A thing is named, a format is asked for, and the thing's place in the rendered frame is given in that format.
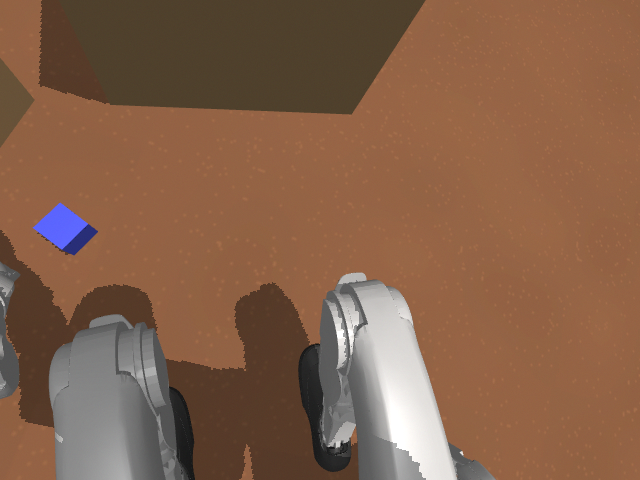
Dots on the right robot foot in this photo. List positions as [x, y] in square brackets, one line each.
[329, 458]

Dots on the left robot hand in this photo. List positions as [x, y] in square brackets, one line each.
[12, 273]

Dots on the left robot foot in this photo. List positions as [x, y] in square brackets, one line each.
[184, 433]

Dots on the left robot arm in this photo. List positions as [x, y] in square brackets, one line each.
[9, 365]

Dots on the right robot hand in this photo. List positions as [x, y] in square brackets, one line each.
[467, 469]

